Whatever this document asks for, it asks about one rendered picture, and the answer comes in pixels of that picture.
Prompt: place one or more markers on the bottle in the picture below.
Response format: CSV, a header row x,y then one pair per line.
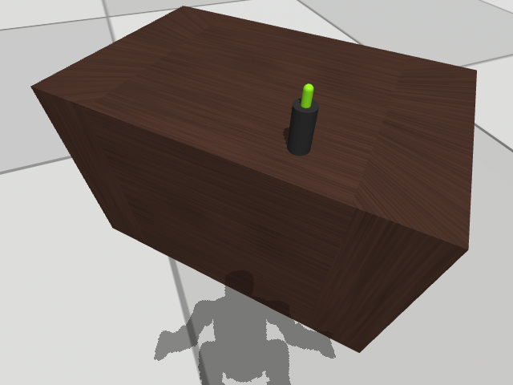
x,y
302,123

